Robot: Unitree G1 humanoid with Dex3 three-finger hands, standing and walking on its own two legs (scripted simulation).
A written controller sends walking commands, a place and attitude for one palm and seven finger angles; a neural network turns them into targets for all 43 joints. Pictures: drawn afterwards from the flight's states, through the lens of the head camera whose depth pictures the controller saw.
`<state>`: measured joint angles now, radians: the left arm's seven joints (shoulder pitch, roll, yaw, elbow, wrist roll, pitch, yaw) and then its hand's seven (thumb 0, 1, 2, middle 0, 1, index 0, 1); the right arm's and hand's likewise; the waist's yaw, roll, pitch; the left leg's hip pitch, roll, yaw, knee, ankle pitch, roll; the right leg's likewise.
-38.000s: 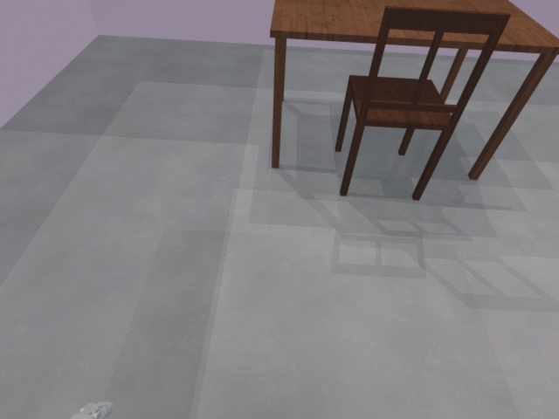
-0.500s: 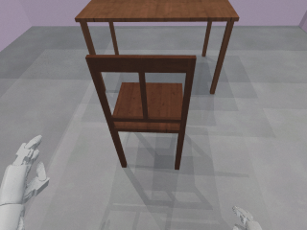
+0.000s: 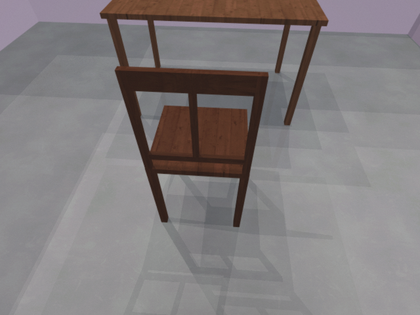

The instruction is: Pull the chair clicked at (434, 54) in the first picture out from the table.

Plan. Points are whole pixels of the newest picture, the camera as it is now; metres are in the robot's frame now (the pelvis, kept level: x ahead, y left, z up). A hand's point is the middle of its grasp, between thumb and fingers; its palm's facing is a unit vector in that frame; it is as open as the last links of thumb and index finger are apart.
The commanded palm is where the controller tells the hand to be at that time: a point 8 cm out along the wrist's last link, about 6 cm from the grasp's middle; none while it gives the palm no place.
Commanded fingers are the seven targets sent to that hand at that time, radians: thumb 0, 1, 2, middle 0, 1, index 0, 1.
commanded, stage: let the arm hang, fingers relaxed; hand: left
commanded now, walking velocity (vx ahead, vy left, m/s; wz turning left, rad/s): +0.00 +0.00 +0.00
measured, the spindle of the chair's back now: (194, 127) +0.68 +0.10 -0.09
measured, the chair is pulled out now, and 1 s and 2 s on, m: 0.64 0.64 0.64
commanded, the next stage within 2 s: look to check the result in 0.52 s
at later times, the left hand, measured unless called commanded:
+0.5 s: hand out of the picture +0.00 +0.14 -0.18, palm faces +0.04 -0.99 -0.14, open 7.3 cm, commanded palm none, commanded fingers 0.00 0.90 0.90 -0.20 -0.30 -0.20 -0.30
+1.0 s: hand out of the picture +0.00 +0.15 -0.18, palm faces +0.05 -0.99 -0.15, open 7.4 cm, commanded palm none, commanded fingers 0.00 0.90 0.90 -0.20 -0.30 -0.20 -0.30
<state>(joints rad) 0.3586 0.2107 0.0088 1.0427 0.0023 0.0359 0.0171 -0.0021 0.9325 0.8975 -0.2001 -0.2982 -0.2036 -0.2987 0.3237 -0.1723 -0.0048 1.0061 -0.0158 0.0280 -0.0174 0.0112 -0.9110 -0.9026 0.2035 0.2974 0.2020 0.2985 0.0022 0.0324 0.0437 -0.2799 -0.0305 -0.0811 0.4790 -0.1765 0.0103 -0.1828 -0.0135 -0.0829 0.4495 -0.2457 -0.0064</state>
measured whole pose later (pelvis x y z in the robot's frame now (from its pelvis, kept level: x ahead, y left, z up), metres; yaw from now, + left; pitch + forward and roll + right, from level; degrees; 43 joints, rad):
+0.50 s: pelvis +0.01 -0.01 +0.00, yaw -1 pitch -2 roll +0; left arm 0.31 0.11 0.00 1.10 0.00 0.01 0.03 0.01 0.92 0.90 -0.20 -0.30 -0.20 -0.30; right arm 0.34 -0.11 0.00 1.09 -0.01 0.00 -0.04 0.01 -0.91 -0.90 0.20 0.30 0.20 0.30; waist 0.00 0.00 0.04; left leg -0.24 -0.02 -0.07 0.46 -0.19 0.00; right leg -0.16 -0.01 -0.07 0.45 -0.26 -0.01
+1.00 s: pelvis +0.02 -0.01 +0.00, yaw -1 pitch -2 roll +0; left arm 0.33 0.12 0.01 1.11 0.00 0.01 0.03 0.01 0.91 0.90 -0.20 -0.30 -0.20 -0.30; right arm 0.31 -0.12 -0.01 1.10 -0.01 0.01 -0.04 0.01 -0.92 -0.90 0.20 0.30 0.20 0.30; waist 0.01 0.00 0.05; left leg -0.22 -0.02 -0.07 0.46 -0.20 0.00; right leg -0.13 -0.01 -0.07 0.44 -0.27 -0.01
